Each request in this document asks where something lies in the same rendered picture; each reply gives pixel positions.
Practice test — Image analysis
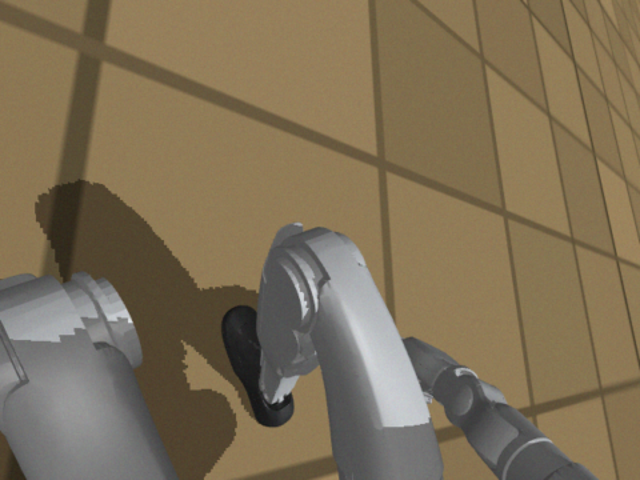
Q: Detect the right robot hand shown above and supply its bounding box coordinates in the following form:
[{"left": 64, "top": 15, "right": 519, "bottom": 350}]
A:
[{"left": 400, "top": 336, "right": 460, "bottom": 404}]

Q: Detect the right robot arm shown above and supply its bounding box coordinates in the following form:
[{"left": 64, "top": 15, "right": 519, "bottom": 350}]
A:
[{"left": 433, "top": 365, "right": 599, "bottom": 480}]

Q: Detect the right robot foot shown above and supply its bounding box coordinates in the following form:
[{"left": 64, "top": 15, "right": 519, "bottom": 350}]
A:
[{"left": 221, "top": 305, "right": 294, "bottom": 427}]

